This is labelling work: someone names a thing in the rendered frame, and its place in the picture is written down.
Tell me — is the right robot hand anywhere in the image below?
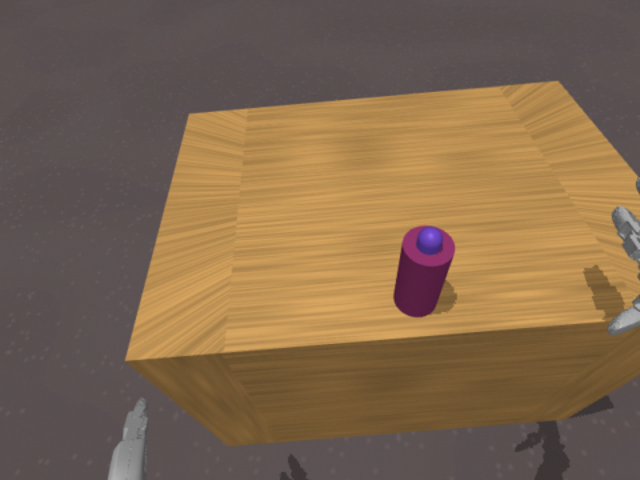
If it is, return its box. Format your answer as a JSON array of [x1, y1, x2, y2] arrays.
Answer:
[[607, 176, 640, 336]]

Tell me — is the bottle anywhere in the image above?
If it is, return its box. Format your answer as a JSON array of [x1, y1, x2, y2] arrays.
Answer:
[[394, 226, 455, 317]]

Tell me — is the left robot hand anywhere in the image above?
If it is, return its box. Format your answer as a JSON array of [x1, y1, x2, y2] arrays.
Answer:
[[108, 398, 148, 480]]

